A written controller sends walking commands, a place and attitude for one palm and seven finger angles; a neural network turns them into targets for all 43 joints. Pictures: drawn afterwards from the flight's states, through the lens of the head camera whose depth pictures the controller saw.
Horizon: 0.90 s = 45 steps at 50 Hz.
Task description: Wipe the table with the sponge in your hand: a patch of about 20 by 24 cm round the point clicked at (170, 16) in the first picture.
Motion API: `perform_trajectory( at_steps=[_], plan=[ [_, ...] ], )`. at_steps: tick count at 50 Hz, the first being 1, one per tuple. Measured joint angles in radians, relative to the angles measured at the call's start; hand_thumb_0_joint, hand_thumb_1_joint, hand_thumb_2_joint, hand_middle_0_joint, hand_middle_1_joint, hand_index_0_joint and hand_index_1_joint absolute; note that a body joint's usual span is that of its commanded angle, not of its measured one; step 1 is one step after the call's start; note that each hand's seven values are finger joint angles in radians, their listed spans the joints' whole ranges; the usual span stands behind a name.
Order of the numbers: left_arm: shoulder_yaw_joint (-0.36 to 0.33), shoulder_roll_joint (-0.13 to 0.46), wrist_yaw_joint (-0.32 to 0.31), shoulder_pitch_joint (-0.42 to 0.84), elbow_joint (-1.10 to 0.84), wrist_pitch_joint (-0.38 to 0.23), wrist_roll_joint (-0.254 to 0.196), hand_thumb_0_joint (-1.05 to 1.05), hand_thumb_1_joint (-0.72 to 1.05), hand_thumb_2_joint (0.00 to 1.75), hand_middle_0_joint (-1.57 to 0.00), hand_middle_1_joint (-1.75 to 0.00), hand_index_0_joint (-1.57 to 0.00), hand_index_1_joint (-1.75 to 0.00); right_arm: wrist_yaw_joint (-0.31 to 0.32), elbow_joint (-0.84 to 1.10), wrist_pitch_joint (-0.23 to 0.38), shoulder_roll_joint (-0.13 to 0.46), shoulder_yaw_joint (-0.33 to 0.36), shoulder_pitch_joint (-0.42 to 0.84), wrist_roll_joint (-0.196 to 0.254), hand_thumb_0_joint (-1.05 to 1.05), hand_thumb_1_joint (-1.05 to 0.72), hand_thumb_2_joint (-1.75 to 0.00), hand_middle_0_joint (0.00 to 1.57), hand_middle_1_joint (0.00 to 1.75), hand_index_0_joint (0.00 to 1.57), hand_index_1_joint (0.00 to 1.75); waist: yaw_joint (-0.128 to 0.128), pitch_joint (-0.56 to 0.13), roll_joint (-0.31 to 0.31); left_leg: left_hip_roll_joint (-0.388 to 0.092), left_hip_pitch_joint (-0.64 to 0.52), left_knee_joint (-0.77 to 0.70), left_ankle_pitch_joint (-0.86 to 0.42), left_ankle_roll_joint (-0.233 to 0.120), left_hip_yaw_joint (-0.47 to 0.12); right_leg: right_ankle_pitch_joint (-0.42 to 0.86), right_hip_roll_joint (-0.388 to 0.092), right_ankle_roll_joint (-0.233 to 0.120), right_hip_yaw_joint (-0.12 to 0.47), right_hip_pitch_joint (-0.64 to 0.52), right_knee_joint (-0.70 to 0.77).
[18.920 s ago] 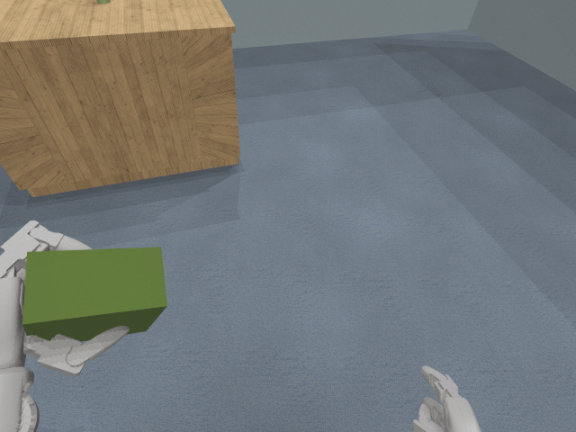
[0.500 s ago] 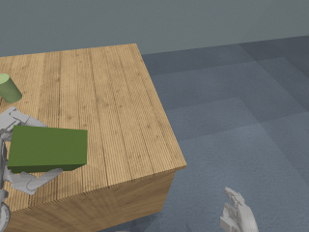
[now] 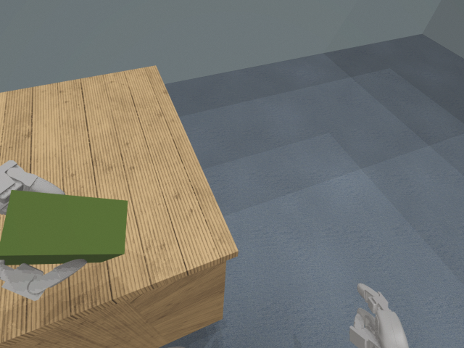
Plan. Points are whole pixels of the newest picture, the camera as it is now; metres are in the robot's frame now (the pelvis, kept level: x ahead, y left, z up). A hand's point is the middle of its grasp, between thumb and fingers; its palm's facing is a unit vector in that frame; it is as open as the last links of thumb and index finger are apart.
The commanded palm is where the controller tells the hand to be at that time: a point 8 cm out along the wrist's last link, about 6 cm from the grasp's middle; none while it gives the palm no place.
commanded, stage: come to a stop and stand still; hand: left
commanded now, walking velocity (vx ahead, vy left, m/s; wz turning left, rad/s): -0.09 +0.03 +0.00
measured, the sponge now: (81, 233) +0.24 +0.20 +0.14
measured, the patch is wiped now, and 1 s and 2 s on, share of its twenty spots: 0.00 0.00 0.00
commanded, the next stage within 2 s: look again from close up in 0.74 s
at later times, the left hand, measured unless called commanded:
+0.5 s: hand out of the picture +0.21 +0.30 +0.17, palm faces +0.39 -0.83 -0.41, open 10.6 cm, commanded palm +0.15 +0.33 +0.18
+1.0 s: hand (12, 252) +0.20 +0.26 +0.16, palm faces +0.26 -0.89 -0.39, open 10.6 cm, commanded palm +0.15 +0.33 +0.18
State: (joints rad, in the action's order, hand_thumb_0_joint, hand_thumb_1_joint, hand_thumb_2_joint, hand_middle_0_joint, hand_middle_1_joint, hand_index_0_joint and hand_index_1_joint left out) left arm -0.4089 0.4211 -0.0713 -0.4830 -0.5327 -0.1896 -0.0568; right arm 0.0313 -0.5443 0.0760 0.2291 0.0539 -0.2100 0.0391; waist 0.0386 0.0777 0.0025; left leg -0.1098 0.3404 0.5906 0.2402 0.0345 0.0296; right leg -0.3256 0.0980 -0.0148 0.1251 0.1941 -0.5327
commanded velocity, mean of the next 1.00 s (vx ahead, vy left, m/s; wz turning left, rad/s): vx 0.00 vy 0.00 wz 0.00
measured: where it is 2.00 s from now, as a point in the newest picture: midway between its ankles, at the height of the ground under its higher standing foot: outside the picture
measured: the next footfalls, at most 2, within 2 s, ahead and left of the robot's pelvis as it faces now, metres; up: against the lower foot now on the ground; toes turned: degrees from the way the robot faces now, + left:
none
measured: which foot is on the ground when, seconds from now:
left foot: down 0.00-1.00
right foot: down 0.00-1.00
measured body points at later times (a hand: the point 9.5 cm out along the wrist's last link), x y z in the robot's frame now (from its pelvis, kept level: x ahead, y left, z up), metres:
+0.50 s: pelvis +0.00 +0.04 +0.01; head +0.03 +0.06 +0.46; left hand +0.18 +0.34 +0.19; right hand +0.19 -0.16 -0.06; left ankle +0.04 +0.15 -0.73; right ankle -0.03 -0.12 -0.73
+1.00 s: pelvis -0.02 +0.05 +0.00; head +0.00 +0.06 +0.45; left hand +0.18 +0.31 +0.18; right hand +0.16 -0.19 -0.06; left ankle +0.04 +0.15 -0.73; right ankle -0.03 -0.12 -0.73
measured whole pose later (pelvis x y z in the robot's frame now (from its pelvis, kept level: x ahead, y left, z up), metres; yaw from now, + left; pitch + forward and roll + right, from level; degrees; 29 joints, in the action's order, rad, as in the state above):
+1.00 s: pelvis -0.02 +0.05 +0.00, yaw -1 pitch -1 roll -1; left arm -0.29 0.35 -0.07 -0.47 -0.49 -0.23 -0.02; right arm 0.00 -0.56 0.17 0.21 0.02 -0.21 0.02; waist 0.00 0.05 -0.02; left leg -0.03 0.32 0.52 0.19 -0.03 0.09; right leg -0.29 0.00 0.06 0.13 0.19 -0.48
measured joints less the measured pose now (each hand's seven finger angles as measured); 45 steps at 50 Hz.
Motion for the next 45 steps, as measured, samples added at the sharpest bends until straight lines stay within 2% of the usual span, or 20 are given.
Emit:
perform_trajectory(
  at_steps=[2, 6, 11, 17, 27, 35, 36, 37, 39, 42, 45],
  plan=[
    [0.001, -0.001, -0.006, -0.016, 0.007, -0.001, 0.001, -0.01, -0.54, 1.03, -0.67, -1.33, -0.7, -1.32, 0.005, -0.007, -0.001, 0.003, -0.002, -0.002, 0.0, 0.01, -0.9, -0.9, 0.2, 0.3, 0.19, 0.3, 0.0, -0.005, -0.001, 0.009, -0.014, -0.02, -0.006, 0.0, 0.006, 0.003, -0.01, 0.005, 0.004, -0.011, 0.015],
    [0.01, -0.007, -0.012, -0.03, 0.02, 0.003, 0.008, -0.01, -0.54, 1.03, -0.67, -1.33, -0.7, -1.32, 0.016, -0.017, 0.001, -0.005, -0.013, 0.0, -0.001, 0.01, -0.9, -0.9, 0.2, 0.3, 0.19, 0.3, -0.017, -0.007, -0.008, 0.026, -0.039, -0.058, -0.021, -0.007, 0.021, 0.014, -0.03, 0.018, 0.016, -0.029, 0.044],
    [0.034, -0.028, -0.018, 0.001, 0.039, 0.017, 0.018, -0.01, -0.54, 1.03, -0.67, -1.33, -0.7, -1.32, 0.021, -0.021, 0.009, -0.03, -0.035, 0.014, -0.004, 0.01, -0.9, -0.9, 0.2, 0.3, 0.19, 0.3, -0.043, -0.004, -0.016, 0.045, -0.055, -0.082, -0.034, -0.024, 0.028, 0.026, -0.051, 0.034, 0.02, -0.047, 0.068],
    [0.056, -0.057, -0.023, 0.044, 0.043, 0.019, 0.028, -0.01, -0.54, 1.03, -0.67, -1.33, -0.7, -1.32, 0.016, -0.011, 0.025, -0.059, -0.063, 0.031, -0.01, 0.01, -0.9, -0.9, 0.2, 0.3, 0.2, 0.3, -0.058, -0.005, -0.019, 0.066, -0.054, -0.092, -0.045, -0.042, 0.023, 0.038, -0.072, 0.049, 0.012, -0.057, 0.092],
    [0.043, -0.05, -0.027, 0.06, 0.034, 0.017, 0.034, -0.01, -0.54, 1.03, -0.67, -1.33, -0.7, -1.32, 0.003, -0.006, 0.036, -0.074, -0.081, 0.034, -0.014, 0.01, -0.9, -0.9, 0.2, 0.3, 0.2, 0.3, -0.062, 0.006, -0.024, 0.086, -0.052, -0.105, -0.057, -0.06, 0.024, 0.052, -0.093, 0.065, 0.01, -0.062, 0.116],
    [0.047, -0.051, -0.03, 0.042, 0.024, 0.023, 0.038, -0.01, -0.54, 1.03, -0.67, -1.33, -0.7, -1.32, 0.003, -0.019, 0.03, -0.058, -0.067, 0.017, -0.01, 0.01, -0.9, -0.9, 0.2, 0.3, 0.2, 0.3, -0.05, 0.012, -0.025, 0.087, -0.055, -0.105, -0.056, -0.063, 0.024, 0.056, -0.096, 0.069, 0.009, -0.069, 0.124],
    [0.035, -0.016, -0.004, 0.086, 0.037, 0.016, 0.07, -0.01, -0.54, 1.03, -0.67, -1.33, -0.7, -1.32, 0.004, -0.021, 0.046, -0.057, -0.056, 0.005, -0.027, 0.01, -0.9, -0.9, 0.2, 0.3, 0.2, 0.3, -0.069, 0.013, -0.025, 0.082, -0.042, -0.095, -0.055, -0.061, 0.023, 0.056, -0.09, 0.068, 0.008, -0.059, 0.119],
    [0.013, 0.03, 0.016, 0.153, 0.083, -0.02, 0.08, -0.01, -0.54, 1.03, -0.67, -1.33, -0.7, -1.32, 0.003, -0.041, 0.064, -0.057, -0.053, 0.003, -0.037, 0.01, -0.9, -0.9, 0.2, 0.3, 0.2, 0.3, -0.086, 0.014, -0.034, 0.08, -0.029, -0.089, -0.056, -0.059, 0.022, 0.055, -0.087, 0.065, 0.008, -0.042, 0.107],
    [-0.04, 0.078, 0.01, 0.237, 0.161, -0.055, 0.059, -0.01, -0.54, 1.03, -0.67, -1.33, -0.7, -1.32, -0.012, -0.07, 0.071, -0.057, -0.058, 0.022, -0.033, 0.01, -0.9, -0.9, 0.2, 0.3, 0.2, 0.3, -0.093, 0.023, -0.054, 0.078, -0.028, -0.101, -0.068, -0.054, 0.03, 0.056, -0.085, 0.062, 0.017, -0.026, 0.094],
    [-0.068, 0.042, -0.019, 0.247, 0.185, -0.034, 0.029, -0.01, -0.54, 1.03, -0.67, -1.33, -0.7, -1.32, -0.036, -0.051, 0.087, -0.048, -0.047, 0.027, -0.02, 0.01, -0.9, -0.9, 0.2, 0.3, 0.2, 0.3, -0.077, 0.02, -0.059, 0.082, -0.032, -0.108, -0.075, -0.059, 0.053, 0.045, -0.093, 0.05, 0.025, 0.002, 0.05],
    [-0.011, -0.033, -0.025, 0.157, 0.12, -0.025, 0.022, -0.01, -0.54, 1.03, -0.67, -1.33, -0.7, -1.32, -0.052, -0.024, 0.101, -0.029, -0.036, 0.022, -0.013, 0.01, -0.9, -0.9, 0.2, 0.3, 0.2, 0.3, -0.058, 0.004, -0.043, 0.084, -0.029, -0.089, -0.061, -0.065, 0.074, 0.029, -0.108, 0.061, 0.013, 0.013, 0.026]
  ],
)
